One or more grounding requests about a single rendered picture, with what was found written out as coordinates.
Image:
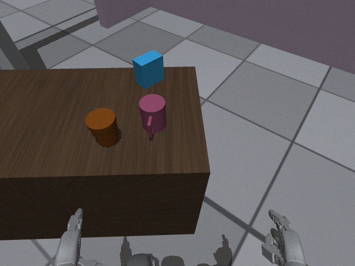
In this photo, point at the right robot hand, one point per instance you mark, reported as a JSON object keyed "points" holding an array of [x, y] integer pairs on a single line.
{"points": [[289, 245]]}

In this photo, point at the left robot hand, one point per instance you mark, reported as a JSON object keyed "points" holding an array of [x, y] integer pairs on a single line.
{"points": [[68, 251]]}

